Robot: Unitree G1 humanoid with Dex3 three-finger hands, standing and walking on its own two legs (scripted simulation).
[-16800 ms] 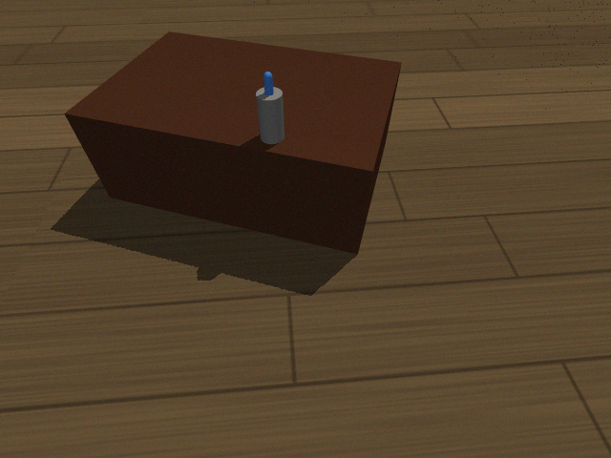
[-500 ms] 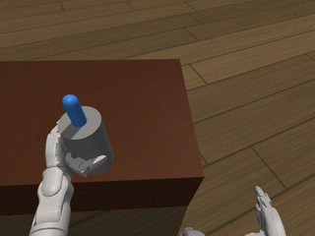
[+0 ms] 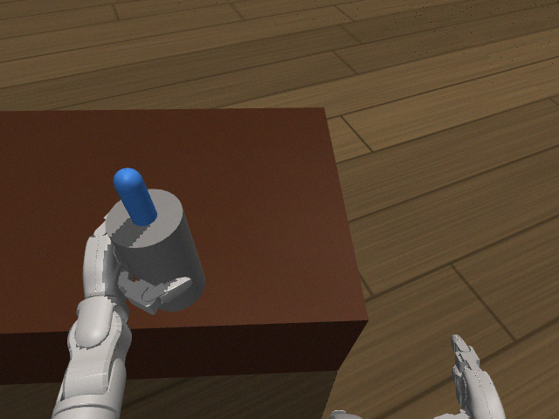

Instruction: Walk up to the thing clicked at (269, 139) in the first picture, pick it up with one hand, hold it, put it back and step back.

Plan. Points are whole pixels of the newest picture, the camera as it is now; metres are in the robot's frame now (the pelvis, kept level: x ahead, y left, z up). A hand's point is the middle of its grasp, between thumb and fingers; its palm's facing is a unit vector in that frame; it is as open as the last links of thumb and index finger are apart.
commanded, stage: hold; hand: left
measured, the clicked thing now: (155, 240) +0.33 +0.16 +0.10
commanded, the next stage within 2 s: crouch in 1.18 s
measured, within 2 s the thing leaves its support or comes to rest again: neither
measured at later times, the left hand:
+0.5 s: hand (156, 261) +0.32 +0.17 +0.07, palm faces +0.11 -0.99 -0.01, open 11.9 cm
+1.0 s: hand (155, 272) +0.31 +0.17 +0.06, palm faces +0.14 -0.99 +0.00, open 11.9 cm
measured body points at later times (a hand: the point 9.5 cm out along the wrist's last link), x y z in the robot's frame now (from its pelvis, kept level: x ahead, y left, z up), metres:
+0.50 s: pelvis +0.00 +0.00 +0.00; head +0.03 +0.00 +0.45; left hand +0.31 +0.22 +0.07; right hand +0.15 -0.27 -0.06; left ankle -0.02 +0.11 -0.70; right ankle +0.03 -0.14 -0.70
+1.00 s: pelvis -0.01 -0.01 +0.00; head +0.02 +0.00 +0.45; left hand +0.29 +0.22 +0.06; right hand +0.15 -0.27 -0.06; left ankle -0.02 +0.11 -0.70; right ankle +0.03 -0.14 -0.70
